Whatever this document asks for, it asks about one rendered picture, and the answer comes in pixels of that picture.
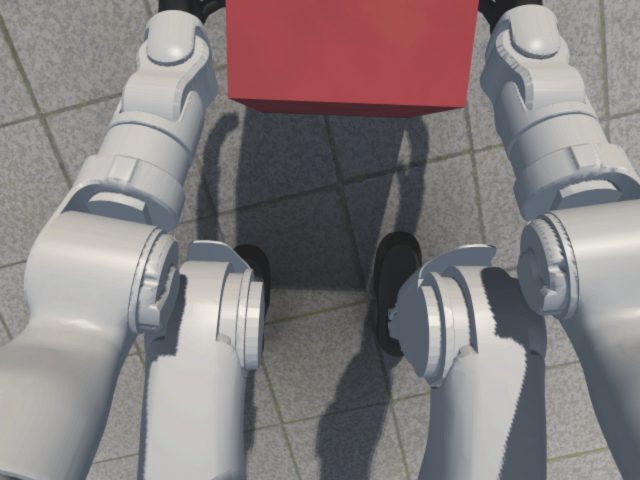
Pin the robot left hand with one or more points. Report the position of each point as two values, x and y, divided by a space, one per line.
200 9

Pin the carton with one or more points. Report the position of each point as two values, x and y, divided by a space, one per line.
373 58

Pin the left robot shin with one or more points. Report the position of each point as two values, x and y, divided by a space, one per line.
204 250

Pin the robot right upper arm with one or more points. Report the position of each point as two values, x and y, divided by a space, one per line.
582 266

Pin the right robot forearm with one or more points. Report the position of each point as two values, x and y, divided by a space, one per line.
551 134

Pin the robot left upper arm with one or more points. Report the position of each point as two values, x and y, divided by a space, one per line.
94 284

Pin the left robot forearm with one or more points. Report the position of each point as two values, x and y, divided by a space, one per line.
141 167

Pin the right robot thigh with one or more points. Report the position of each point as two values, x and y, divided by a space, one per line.
467 329

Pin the robot right hand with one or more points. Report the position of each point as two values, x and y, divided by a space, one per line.
493 11

